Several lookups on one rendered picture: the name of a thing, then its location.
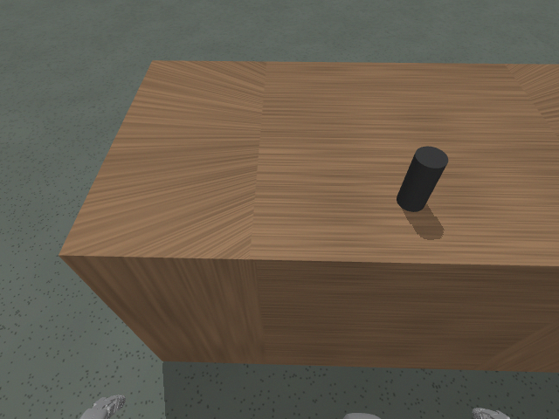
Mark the left robot hand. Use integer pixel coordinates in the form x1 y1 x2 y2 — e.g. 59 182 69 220
80 395 126 419

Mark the can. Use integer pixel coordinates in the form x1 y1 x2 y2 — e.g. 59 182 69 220
397 147 448 212

